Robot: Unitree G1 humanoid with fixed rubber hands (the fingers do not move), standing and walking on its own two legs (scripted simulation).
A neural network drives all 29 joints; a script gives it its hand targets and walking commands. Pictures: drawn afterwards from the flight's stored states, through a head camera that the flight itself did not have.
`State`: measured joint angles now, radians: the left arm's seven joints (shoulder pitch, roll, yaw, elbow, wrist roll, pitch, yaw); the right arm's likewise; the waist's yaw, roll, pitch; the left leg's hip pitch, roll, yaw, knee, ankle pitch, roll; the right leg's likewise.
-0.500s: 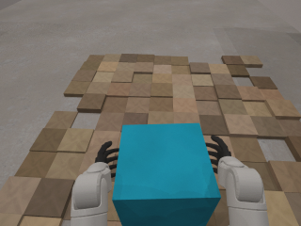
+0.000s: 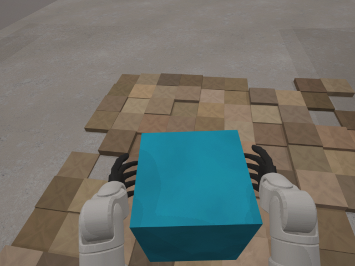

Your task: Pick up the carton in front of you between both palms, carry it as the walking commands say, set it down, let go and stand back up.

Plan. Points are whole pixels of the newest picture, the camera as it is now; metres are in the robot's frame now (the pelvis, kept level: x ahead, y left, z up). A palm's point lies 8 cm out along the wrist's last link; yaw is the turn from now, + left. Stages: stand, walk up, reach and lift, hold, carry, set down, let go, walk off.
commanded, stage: carry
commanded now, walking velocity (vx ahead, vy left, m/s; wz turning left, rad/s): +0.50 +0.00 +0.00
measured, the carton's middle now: (191, 199) +0.28 +0.01 +0.01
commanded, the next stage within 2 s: none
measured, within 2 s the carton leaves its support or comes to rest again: neither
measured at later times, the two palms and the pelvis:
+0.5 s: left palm (136, 89) +0.61 +0.17 +0.10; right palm (232, 85) +0.60 -0.13 +0.10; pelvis +0.34 +0.03 +0.00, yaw -2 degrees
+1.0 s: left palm (153, 45) +1.00 +0.15 +0.07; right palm (219, 42) +1.01 -0.15 +0.06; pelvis +0.72 +0.00 -0.02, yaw -1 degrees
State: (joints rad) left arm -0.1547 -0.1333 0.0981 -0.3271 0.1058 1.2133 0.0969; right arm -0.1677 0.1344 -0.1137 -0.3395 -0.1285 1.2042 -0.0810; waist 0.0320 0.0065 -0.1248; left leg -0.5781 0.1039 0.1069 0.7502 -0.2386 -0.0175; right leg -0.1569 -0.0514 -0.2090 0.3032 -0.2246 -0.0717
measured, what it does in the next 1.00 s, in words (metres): walks ahead: left foot, then right foot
